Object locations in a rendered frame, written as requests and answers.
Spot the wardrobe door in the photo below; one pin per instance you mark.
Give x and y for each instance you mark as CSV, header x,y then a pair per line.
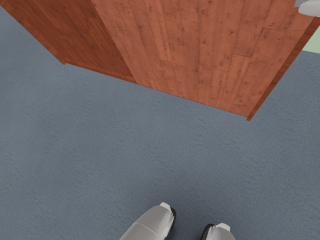
x,y
221,53
75,29

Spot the robot right thigh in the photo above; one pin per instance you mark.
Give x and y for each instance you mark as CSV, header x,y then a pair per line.
x,y
219,233

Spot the robot right hand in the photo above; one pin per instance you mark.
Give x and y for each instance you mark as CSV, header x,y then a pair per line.
x,y
310,8

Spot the left robot foot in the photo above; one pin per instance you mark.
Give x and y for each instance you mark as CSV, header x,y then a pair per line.
x,y
174,214

